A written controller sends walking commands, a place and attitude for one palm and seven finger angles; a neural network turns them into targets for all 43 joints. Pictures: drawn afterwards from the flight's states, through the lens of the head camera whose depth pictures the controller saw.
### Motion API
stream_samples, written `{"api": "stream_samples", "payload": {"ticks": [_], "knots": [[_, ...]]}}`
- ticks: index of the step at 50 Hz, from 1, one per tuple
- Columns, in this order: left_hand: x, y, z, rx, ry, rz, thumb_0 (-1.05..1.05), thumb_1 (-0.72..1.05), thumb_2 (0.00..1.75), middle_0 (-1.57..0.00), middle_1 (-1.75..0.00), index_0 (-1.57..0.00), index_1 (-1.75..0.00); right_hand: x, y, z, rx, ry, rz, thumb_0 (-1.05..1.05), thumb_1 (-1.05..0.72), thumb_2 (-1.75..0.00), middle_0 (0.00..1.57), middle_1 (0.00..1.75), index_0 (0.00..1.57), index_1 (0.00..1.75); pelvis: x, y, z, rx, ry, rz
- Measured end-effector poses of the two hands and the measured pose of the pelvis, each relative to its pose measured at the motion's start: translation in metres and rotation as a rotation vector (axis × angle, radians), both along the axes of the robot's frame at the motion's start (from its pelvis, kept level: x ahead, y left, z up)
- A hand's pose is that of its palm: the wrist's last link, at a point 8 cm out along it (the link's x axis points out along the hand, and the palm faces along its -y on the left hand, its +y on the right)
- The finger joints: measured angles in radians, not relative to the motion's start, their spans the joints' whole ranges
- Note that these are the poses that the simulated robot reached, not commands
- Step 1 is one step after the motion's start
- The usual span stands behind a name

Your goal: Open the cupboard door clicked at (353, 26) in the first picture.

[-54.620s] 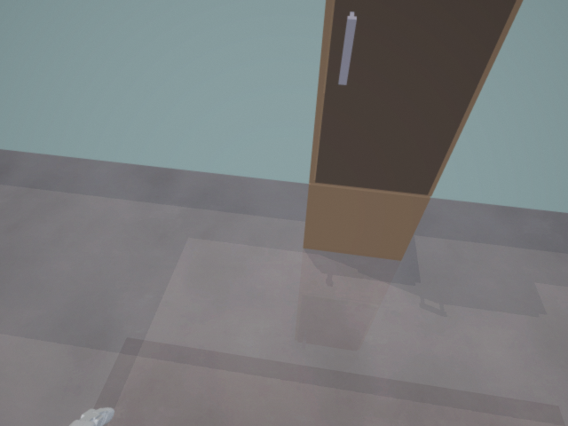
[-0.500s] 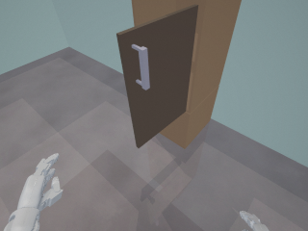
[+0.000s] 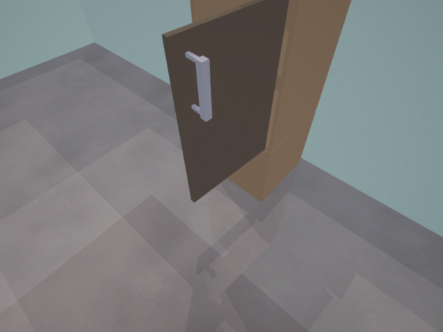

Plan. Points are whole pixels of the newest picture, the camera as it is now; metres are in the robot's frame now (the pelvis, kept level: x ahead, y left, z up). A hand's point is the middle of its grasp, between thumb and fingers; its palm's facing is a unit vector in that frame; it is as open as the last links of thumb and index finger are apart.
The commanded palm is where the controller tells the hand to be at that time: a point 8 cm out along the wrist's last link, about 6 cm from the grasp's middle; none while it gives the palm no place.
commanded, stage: let the arm hang, fingers relaxed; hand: left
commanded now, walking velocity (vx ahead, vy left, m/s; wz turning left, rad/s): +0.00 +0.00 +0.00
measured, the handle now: (198, 87) +0.59 +0.09 +0.12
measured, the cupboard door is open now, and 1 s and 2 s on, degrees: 85 85 85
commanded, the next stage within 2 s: look to check the result in 0.48 s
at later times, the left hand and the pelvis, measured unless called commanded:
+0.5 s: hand out of the picture +0.08 +0.16 -0.17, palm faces -0.01 -0.98 -0.22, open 7.3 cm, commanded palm none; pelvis +0.03 -0.02 +0.00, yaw -1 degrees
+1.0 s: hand out of the picture +0.06 +0.18 -0.16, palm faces +0.00 -0.96 -0.28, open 7.3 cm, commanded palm none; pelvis +0.04 -0.03 +0.00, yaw -2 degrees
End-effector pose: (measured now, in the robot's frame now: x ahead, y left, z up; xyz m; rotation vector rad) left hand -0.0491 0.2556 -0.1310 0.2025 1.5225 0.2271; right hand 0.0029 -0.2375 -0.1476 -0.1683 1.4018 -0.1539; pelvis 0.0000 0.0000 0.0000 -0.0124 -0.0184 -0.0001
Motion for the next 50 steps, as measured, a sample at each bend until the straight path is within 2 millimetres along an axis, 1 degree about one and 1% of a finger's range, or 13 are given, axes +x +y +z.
{"api": "stream_samples", "payload": {"ticks": [4,8,11,16,19,22,25,29,36,42,50], "knots": [[0.017,0.008,0.007,0.044,-0.030,-0.015,0.00,0.92,0.90,-0.20,-0.30,-0.20,-0.30,0.011,0.006,-0.006,0.035,-0.026,-0.008,0.01,-0.90,-0.90,0.21,0.30,0.20,0.29,0.004,-0.002,0.001,0.005,-0.004,-0.006],[0.045,0.006,0.008,0.054,-0.088,-0.037,0.00,0.91,0.90,-0.20,-0.30,-0.20,-0.30,0.023,0.005,-0.007,0.044,-0.052,-0.014,0.01,-0.90,-0.90,0.21,0.30,0.20,0.29,0.010,-0.005,0.001,0.010,-0.009,-0.012],[0.068,-0.001,0.007,0.043,-0.138,-0.055,0.00,0.91,0.90,-0.20,-0.30,-0.20,-0.30,0.031,-0.001,-0.006,0.036,-0.065,-0.015,0.01,-0.90,-0.90,0.21,0.30,0.20,0.29,0.014,-0.008,0.002,0.013,-0.010,-0.015],[0.103,-0.019,0.003,0.005,-0.211,-0.079,0.00,0.91,0.90,-0.20,-0.30,-0.20,-0.30,0.039,-0.013,-0.001,0.007,-0.074,-0.015,0.01,-0.91,-0.90,0.21,0.30,0.20,0.29,0.020,-0.012,0.002,0.017,-0.010,-0.016],[0.117,-0.030,0.000,-0.021,-0.235,-0.089,0.00,0.91,0.90,-0.20,-0.30,-0.20,-0.30,0.041,-0.021,0.002,-0.011,-0.072,-0.018,0.01,-0.91,-0.90,0.20,0.30,0.20,0.29,0.022,-0.015,0.003,0.018,-0.009,-0.017],[0.125,-0.039,-0.002,-0.041,-0.243,-0.094,0.00,0.91,0.90,-0.20,-0.30,-0.21,-0.30,0.042,-0.027,0.005,-0.026,-0.066,-0.022,0.01,-0.91,-0.90,0.20,0.30,0.20,0.29,0.026,-0.018,0.003,0.018,-0.007,-0.018],[0.129,-0.044,-0.004,-0.051,-0.239,-0.095,0.00,0.91,0.90,-0.20,-0.30,-0.21,-0.30,0.042,-0.031,0.007,-0.034,-0.059,-0.027,0.01,-0.91,-0.90,0.20,0.30,0.20,0.29,0.028,-0.020,0.003,0.018,-0.006,-0.020],[0.127,-0.045,-0.004,-0.049,-0.218,-0.090,0.00,0.91,0.90,-0.20,-0.30,-0.21,-0.30,0.042,-0.033,0.007,-0.037,-0.047,-0.030,0.01,-0.91,-0.90,0.20,0.30,0.20,0.29,0.032,-0.022,0.004,0.018,-0.005,-0.023],[0.115,-0.038,-0.001,-0.017,-0.171,-0.072,0.00,0.91,0.90,-0.20,-0.30,-0.21,-0.30,0.043,-0.032,0.004,-0.022,-0.028,-0.030,0.01,-0.91,-0.90,0.20,0.30,0.20,0.29,0.036,-0.025,0.004,0.019,-0.002,-0.023],[0.107,-0.031,0.002,0.009,-0.144,-0.061,0.00,0.91,0.90,-0.20,-0.30,-0.21,-0.30,0.049,-0.031,0.001,-0.013,-0.028,-0.027,0.01,-0.91,-0.90,0.20,0.30,0.20,0.29,0.039,-0.027,0.004,0.019,-0.004,-0.025],[0.105,-0.032,0.002,0.010,-0.138,-0.058,0.00,0.91,0.90,-0.20,-0.30,-0.20,-0.30,0.058,-0.034,0.002,-0.017,-0.048,-0.023,0.01,-0.91,-0.90,0.20,0.30,0.20,0.29,0.042,-0.028,0.004,0.021,-0.007,-0.028]]}}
